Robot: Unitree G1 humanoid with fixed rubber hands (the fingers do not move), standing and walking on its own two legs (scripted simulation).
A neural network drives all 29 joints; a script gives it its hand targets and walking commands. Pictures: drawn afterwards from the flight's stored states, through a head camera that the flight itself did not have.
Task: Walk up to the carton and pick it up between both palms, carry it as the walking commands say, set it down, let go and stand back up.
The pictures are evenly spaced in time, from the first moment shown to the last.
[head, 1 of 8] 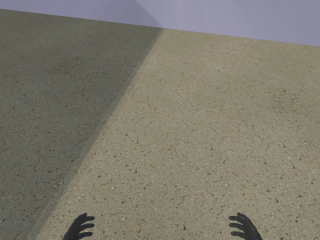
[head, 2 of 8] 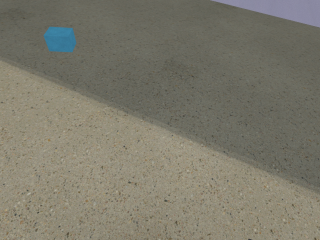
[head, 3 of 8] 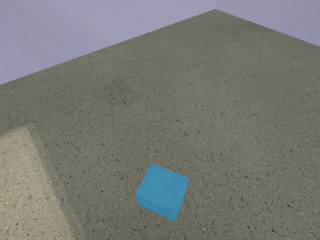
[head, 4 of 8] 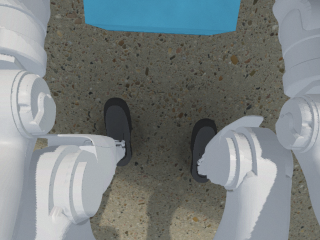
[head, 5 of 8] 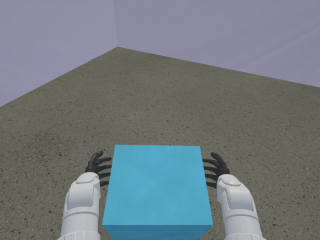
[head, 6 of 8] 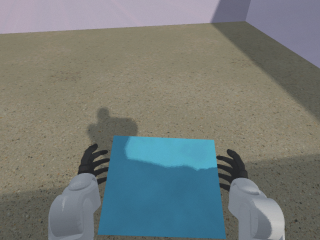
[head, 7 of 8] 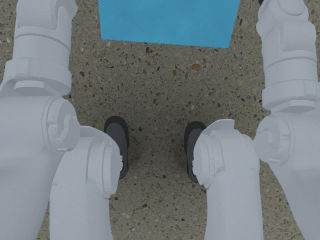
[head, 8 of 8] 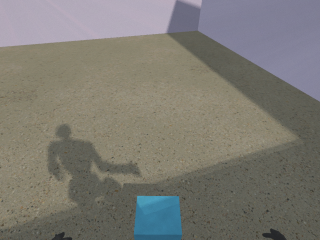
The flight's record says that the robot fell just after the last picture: no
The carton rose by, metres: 0.69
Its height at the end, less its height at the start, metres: +0.00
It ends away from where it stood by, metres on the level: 0.38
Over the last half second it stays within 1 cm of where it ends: yes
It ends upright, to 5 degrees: yes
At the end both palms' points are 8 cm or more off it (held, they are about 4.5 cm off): yes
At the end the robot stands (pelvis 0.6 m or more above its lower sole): yes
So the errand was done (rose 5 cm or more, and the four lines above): yes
